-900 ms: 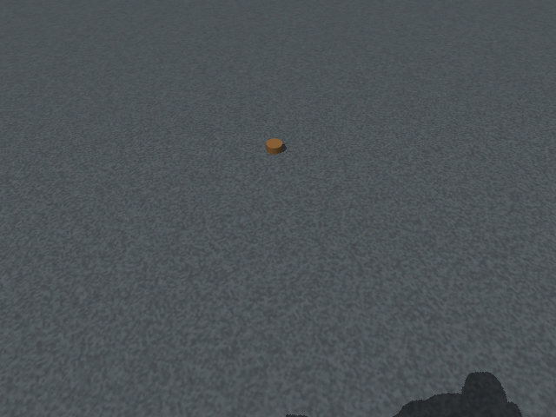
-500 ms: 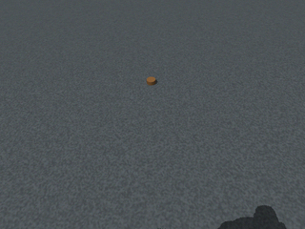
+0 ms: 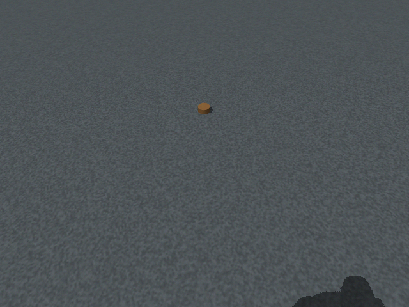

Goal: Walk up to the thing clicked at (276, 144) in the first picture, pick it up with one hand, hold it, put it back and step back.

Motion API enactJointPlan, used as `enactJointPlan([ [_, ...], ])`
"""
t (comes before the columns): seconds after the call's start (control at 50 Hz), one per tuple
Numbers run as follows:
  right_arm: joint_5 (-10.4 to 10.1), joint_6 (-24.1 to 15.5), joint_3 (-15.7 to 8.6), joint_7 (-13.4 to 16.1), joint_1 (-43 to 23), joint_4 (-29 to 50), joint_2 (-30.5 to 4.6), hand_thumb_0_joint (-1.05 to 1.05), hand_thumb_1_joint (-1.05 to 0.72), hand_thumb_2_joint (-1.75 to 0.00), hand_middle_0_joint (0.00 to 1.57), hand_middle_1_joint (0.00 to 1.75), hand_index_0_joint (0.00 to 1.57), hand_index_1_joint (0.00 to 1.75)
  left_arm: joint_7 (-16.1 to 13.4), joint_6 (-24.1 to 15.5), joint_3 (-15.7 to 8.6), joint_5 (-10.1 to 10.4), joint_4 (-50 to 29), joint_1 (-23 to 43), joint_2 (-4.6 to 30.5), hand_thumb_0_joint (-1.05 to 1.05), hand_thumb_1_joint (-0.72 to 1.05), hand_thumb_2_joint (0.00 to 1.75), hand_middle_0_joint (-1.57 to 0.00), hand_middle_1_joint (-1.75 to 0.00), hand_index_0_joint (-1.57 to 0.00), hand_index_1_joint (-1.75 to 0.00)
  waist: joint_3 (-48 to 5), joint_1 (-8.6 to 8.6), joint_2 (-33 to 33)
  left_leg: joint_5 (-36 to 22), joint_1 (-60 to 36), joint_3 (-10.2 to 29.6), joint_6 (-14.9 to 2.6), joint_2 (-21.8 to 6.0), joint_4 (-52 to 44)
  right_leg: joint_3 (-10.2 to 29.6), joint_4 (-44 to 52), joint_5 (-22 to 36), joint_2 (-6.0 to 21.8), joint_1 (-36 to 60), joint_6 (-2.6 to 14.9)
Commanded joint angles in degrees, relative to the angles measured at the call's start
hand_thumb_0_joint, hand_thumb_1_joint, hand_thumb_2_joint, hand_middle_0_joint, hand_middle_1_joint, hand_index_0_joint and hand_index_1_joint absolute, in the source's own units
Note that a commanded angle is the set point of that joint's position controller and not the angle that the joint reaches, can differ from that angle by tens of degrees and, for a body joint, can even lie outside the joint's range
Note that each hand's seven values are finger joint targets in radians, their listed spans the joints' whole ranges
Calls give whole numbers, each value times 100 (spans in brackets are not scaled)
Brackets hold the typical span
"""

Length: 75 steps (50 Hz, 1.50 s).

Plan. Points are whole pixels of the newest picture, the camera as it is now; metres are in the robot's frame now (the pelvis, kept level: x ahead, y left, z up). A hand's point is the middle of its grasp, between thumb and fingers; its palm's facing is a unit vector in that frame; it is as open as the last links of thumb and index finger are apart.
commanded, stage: stand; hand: left
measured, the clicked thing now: (203, 108) +1.69 +0.09 -0.76
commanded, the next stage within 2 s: walk up in 0.22 s
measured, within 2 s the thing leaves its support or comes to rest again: neither
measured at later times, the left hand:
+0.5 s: hand out of the picture +0.14 +0.25 -0.14, palm faces -0.11 -0.91 -0.40, open 7.4 cm
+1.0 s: hand (138, 260) +0.29 +0.21 -0.18, palm faces -0.01 -0.93 -0.35, open 7.4 cm
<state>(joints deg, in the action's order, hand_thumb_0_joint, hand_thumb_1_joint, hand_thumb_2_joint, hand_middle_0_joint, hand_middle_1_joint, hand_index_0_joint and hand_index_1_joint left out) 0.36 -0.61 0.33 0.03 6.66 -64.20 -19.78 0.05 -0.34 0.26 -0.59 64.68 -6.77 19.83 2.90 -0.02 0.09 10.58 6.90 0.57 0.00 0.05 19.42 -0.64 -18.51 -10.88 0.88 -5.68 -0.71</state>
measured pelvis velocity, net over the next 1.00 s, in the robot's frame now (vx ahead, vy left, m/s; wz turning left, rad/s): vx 0.28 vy -0.07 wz -0.02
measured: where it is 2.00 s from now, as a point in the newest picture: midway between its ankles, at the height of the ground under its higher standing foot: (235, 215)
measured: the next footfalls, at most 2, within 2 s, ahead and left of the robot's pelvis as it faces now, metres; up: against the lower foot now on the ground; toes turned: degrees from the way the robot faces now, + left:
right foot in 0.54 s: +0.17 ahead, -0.20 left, +0.00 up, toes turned -7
left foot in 1.00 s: +0.46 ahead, +0.06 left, +0.00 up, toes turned +3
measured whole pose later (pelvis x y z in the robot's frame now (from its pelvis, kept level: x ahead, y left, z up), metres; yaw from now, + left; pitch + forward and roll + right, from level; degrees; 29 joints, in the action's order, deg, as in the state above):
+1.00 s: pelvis +0.28 -0.07 -0.03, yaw -1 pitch -2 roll -2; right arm 1.9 -1.4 -4.8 -5.9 10.1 -53.2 -23.6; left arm 2.8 -4.6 -3.2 -0.4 53.9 -20.9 24.6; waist 3.4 3.1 -0.2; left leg 4.7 25.5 -1.7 -0.8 -5.0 31.5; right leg -6.0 -24.0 -26.8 0.5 4.8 -0.6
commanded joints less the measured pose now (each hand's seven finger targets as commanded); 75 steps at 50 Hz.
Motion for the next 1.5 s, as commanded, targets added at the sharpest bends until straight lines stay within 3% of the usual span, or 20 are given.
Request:
enactJointPlan([
  [0.0, 13, -140, -223, 64, -218, 370, -1214, 0, -90, -90, 20, 30, 20, 30, -58, -145, -238, -6, -364, 231, 1188, 0, 90, 90, -20, -30, -20, -30, -441, 23, -54, -902, -30, 590, -164, -721, -300, 483, 260, 786, 693, 103, 204],
  [0.18, 4, -136, -218, 65, -196, 376, -1208, 0, -90, -90, 20, 30, 20, 30, -68, -165, -241, -1, -375, 238, 1220, 0, 90, 90, -20, -30, -20, -30, -495, 4, 15, -1119, -128, 554, -177, -716, -229, 490, 257, 1047, 725, 164, 194],
  [0.2, 127, -258, -639, -84, 171, 720, -1821, 0, -90, -90, 20, 30, 20, 30, 139, -237, -645, -118, -774, -98, 1839, 0, 90, 90, -20, -30, -20, -30, -1102, 0, 80, 2232, -233, 612, -547, -567, 245, 524, -320, -2014, 372, -4, 411],
  [0.22, 187, -281, -719, -152, 231, 649, -1884, 0, -90, -90, 20, 30, 20, 30, 201, -243, -677, -178, -757, -16, 1812, 0, 90, 90, -20, -30, -20, -30, -597, -36, -129, 3185, 147, 911, -665, -724, 172, 669, -646, -2886, 436, -712, 509],
  [0.32, 199, -402, -962, -202, 589, 866, -2098, 0, -90, -90, 20, 30, 20, 30, 360, -292, -632, -144, -1349, 724, 1418, 0, 90, 90, -20, -30, -20, -30, 564, -388, -699, 2687, -888, 2728, -1579, -2394, -1259, 497, -2440, -1730, 442, -3416, 253],
  [0.38, 200, -415, -941, -238, 675, 1057, -1957, 0, -90, -90, 20, 30, 20, 30, 471, -338, -642, -145, -1357, 610, 1517, 0, 90, 90, -20, -30, -20, -30, 122, -409, -724, 2641, -942, 1993, -1369, -1929, -1233, 352, -2354, -1649, 457, -3073, 119],
  [0.5, 220, -312, -827, -325, -518, 1490, -1594, 0, -90, -90, 20, 30, 20, 30, 439, -357, -863, -100, -707, -1581, 1712, 0, 90, 90, -20, -30, -20, -30, -379, 837, -184, 2500, 2053, -209, -627, -663, 958, -492, -1130, -33, 16, 1295, 131],
  [0.52, 246, -303, -717, -317, -392, 1503, -1281, 0, -90, -90, 20, 30, 20, 30, 342, -404, -1005, -126, -560, -2284, 2040, 0, 90, 90, -20, -30, -20, -30, -653, 1183, 1106, 2700, 3067, -600, -504, -170, 2795, 18, -765, -908, 187, 2345, 228],
  [0.54, 184, -289, -586, -338, -257, 1631, -1010, 0, -90, -90, 20, 30, 20, 30, 250, -427, -1120, -193, -632, -2679, 2448, 0, 90, 90, -20, -30, -20, -30, -497, 1292, 2135, 2735, 3935, -199, -302, 363, 4316, 2206, 239, -3001, 1330, 2100, 446],
  [0.58, 124, -261, -767, -296, 35, 1525, -1777, 0, -90, -90, 20, 30, 20, 30, 256, -473, -1001, -119, -1288, -1072, 2682, 0, 90, 90, -20, -30, -20, -30, 233, 517, 967, 1746, 3452, 597, -181, -242, 4750, 4288, 1558, -4669, 2603, 283, 1391],
  [0.68, -4, -275, -727, -429, 776, 1093, -1604, 0, -90, -90, 20, 30, 20, 30, 214, -622, -784, 37, -1401, -548, 1952, 0, 90, 90, -20, -30, -20, -30, 574, 6, 584, 313, 2563, 690, -130, -460, 4039, 1440, 1218, -2079, 1417, -646, 930],
  [0.88, 101, -297, -723, -634, -532, 1866, -1341, 0, -90, -90, 20, 30, 20, 30, 213, -665, -821, 1, -1520, -1146, 2017, 0, 90, 90, -20, -30, -20, -30, 405, 417, 386, -718, 1889, -178, -82, -592, 1317, 161, 719, 223, 1212, 35, 976],
  [0.98, 278, -392, -951, -421, 1188, 1418, -1687, 0, -90, -90, 20, 30, 20, 30, 138, -523, -639, 89, -1639, -1428, 1760, 0, 90, 90, -20, -30, -20, -30, -734, -366, -490, 133, -739, -569, -566, -46, 842, -334, -2483, 2094, 757, -432, 753],
  [1.02, 278, -445, -1196, -307, 2094, 1488, -2446, 0, -90, -90, 20, 30, 20, 30, 96, -493, -545, 241, -1795, -1801, 1315, 0, 90, 90, -20, -30, -20, -30, -1453, -695, -1922, 1310, -2782, 3697, -1547, -2338, -33, -84, -5084, -1725, -680, -3247, 309],
  [1.04, 57, -433, -1245, -291, 1850, 1532, -2465, 0, -90, -90, 20, 30, 20, 30, 15, -472, -591, 163, -1710, -1471, 1833, 0, 90, 90, -20, -30, -20, -30, -1370, -659, -1356, 1540, -2480, 4005, -1933, -2647, -260, 565, -5450, -1962, -74, -3400, 479],
  [1.12, -66, -472, -844, -196, 971, 1802, -1718, 0, -90, -90, 20, 30, 20, 30, 183, -511, -527, 226, -1622, -1362, 1598, 0, 90, 90, -20, -30, -20, -30, -322, -157, -605, -1114, -316, 898, -1094, -1599, -255, 705, -4686, -815, 321, -2534, 366],
  [1.38, -51, -531, -791, -250, 592, 2088, -1869, 0, -90, -90, 20, 30, 20, 30, 445, -459, -741, 10, -1564, -1169, 1507, 0, 90, 90, -20, -30, -20, -30, -203, 342, -465, -56, 1035, -105, -920, -1346, 536, -394, -1602, 709, 249, -292, 266],
  [1.42, -19, -515, -613, -251, 1076, 2067, -1376, 0, -90, -90, 20, 30, 20, 30, 318, -552, -955, -17, -1337, -2098, 1983, 0, 90, 90, -20, -30, -20, -30, -838, 789, 1090, -126, 1697, -593, -597, -641, 3113, 220, -1036, -657, 424, 1195, 452],
  [1.46, -41, -433, -621, -230, 1331, 2025, -1654, 0, -90, -90, 20, 30, 20, 30, 229, -598, -1015, 62, -1506, -2219, 2569, 0, 90, 90, -20, -30, -20, -30, -881, 706, 1547, 1989, 3147, -206, -226, 87, 5161, 4156, 441, -1647, 2449, 1637, 1425],
  [1.48, -11, -397, -651, -170, 1180, 1917, -1809, 0, -90, -90, 20, 30, 20, 30, 195, -590, -999, 130, -1629, -1842, 2582, 0, 90, 90, -20, -30, -20, -30, -638, 611, 1247, 1796, 3173, 110, -201, -217, 5400, 4279, 526, -1578, 2534, 1152, 1612],
])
